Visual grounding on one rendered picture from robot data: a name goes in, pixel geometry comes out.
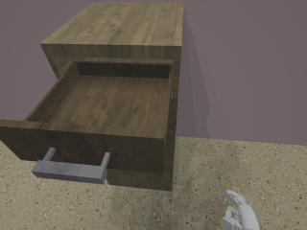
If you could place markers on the cabinet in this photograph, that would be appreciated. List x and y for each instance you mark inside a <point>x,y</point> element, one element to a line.
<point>133,32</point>

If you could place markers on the robot right hand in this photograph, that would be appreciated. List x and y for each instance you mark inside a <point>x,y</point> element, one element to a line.
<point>244,218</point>

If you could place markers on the handle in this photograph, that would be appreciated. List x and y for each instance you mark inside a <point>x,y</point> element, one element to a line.
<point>70,171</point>

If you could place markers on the drawer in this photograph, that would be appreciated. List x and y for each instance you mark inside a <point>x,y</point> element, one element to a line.
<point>96,107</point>

